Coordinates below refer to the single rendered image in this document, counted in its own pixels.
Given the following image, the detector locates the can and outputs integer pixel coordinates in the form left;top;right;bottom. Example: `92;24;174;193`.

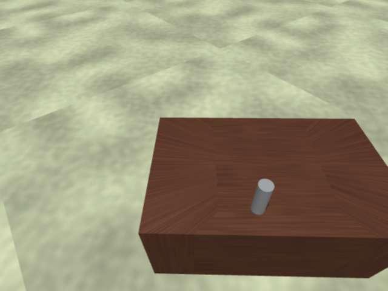
250;179;275;215

